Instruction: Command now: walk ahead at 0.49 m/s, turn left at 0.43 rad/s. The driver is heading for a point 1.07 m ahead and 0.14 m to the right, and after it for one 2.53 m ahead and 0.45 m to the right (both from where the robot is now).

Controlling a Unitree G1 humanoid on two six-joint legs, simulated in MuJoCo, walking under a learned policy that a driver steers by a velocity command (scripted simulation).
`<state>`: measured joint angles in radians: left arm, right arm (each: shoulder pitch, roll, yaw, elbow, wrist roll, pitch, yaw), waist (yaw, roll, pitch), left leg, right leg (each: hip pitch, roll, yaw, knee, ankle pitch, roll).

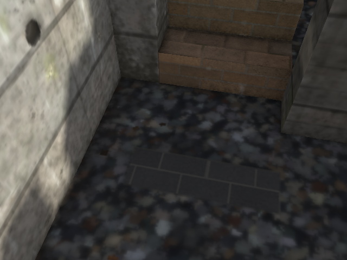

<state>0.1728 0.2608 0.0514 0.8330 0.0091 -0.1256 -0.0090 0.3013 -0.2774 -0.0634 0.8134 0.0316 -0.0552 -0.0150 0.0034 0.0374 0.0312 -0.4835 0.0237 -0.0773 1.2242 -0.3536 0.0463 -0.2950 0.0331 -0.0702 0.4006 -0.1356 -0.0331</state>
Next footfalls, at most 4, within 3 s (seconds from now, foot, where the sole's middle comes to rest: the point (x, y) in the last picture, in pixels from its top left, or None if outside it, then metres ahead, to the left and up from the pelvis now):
0.30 left None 0.32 0.16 -0.78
0.76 right None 0.33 -0.10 -0.78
1.26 left None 0.38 0.13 -0.78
1.90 left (138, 242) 0.53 0.17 -0.78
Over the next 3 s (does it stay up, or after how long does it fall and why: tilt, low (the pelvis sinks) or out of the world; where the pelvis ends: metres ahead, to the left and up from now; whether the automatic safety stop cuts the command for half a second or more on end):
stays up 1.02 -0.05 -0.01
